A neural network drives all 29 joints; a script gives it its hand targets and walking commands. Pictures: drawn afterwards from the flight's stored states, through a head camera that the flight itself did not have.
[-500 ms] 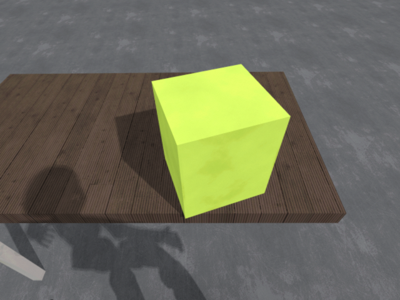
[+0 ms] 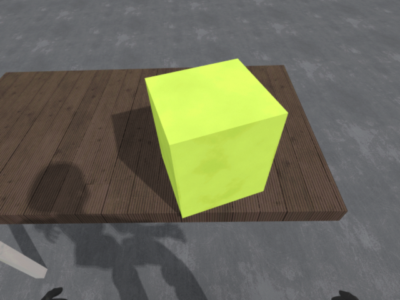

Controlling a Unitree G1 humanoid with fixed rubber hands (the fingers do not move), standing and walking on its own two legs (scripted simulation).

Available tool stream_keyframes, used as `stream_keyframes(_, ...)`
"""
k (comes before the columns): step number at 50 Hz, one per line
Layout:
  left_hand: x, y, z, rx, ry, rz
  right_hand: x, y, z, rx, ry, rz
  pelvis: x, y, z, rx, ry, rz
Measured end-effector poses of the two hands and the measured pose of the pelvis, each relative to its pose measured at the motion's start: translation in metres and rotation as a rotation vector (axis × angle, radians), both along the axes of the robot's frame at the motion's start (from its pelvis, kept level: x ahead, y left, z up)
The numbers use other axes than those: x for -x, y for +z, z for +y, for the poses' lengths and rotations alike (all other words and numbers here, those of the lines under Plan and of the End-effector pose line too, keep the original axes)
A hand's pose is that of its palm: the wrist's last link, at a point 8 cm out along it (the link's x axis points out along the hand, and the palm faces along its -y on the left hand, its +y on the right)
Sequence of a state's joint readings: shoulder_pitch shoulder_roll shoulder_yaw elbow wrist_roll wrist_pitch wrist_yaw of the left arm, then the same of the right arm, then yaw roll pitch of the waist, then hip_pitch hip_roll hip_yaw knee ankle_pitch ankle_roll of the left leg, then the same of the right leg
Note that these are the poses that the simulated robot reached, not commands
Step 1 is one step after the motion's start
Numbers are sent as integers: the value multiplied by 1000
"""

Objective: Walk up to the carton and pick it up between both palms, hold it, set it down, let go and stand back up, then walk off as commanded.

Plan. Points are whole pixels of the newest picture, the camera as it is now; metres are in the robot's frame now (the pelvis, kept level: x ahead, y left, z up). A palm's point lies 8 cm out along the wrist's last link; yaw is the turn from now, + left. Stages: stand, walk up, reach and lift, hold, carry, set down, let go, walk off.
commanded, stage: reach and lift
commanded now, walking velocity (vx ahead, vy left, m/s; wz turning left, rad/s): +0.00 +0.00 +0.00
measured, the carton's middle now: (209, 139) +0.46 -0.01 +0.07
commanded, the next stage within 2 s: none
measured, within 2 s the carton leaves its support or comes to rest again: neither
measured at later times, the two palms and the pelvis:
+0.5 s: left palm out of the picture +0.15 +0.27 -0.03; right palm out of the picture +0.15 -0.30 -0.05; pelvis +0.01 -0.01 +0.03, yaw +0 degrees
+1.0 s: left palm (68, 288) +0.17 +0.24 +0.00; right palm (368, 285) +0.18 -0.28 +0.00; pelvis +0.02 +0.00 +0.03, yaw +0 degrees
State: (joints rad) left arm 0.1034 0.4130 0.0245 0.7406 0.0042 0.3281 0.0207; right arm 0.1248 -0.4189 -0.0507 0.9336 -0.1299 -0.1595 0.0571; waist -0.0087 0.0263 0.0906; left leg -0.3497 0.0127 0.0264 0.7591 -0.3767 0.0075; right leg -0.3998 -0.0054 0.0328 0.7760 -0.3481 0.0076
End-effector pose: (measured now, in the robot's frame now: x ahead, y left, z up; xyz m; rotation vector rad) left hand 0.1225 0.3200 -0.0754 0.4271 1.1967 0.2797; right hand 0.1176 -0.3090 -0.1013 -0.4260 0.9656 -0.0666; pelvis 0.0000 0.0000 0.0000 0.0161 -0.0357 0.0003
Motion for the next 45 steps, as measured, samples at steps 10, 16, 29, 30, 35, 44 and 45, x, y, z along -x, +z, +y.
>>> stream_keyframes(10,-75,33,-52,51,-90,-217,-28,11,-4,-66,-26,-127,-5,4,-15,-9,-7,-4)
stream_keyframes(16,-60,35,-52,59,-76,-205,-31,29,-2,-89,-37,-164,-7,15,-17,-9,-8,-10)
stream_keyframes(29,-30,45,-50,65,-48,-313,-32,57,18,-142,7,-199,-5,29,-4,11,-7,-7)
stream_keyframes(30,-31,46,-50,67,-48,-326,-33,59,19,-145,10,-205,-5,29,-3,12,-7,-6)
stream_keyframes(35,-40,53,-55,83,-48,-400,-39,69,25,-172,5,-245,-7,31,1,18,-6,-7)
stream_keyframes(44,-50,64,-71,122,-31,-493,-52,83,29,-226,-9,-318,-15,33,3,21,-6,-1)
stream_keyframes(45,-51,65,-72,124,-30,-501,-54,85,29,-230,-9,-328,-16,33,3,21,-6,0)
